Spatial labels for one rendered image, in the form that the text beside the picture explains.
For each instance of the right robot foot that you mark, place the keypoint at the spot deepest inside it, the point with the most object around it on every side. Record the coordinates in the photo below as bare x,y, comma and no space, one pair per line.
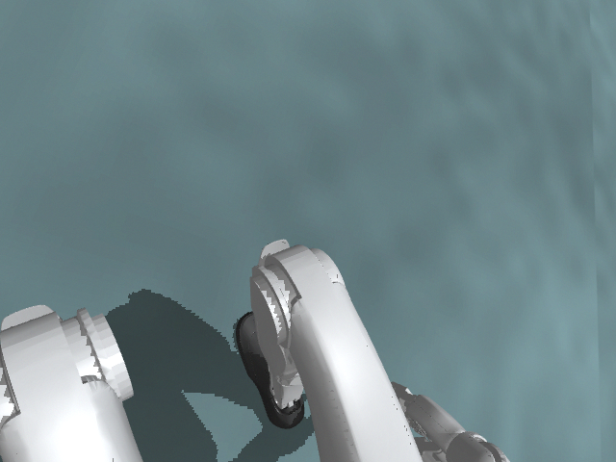
257,369

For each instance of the right robot hand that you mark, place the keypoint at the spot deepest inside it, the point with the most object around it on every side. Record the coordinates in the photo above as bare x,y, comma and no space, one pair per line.
431,421

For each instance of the right robot arm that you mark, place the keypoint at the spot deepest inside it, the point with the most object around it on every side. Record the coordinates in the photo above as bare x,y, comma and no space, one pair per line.
469,446

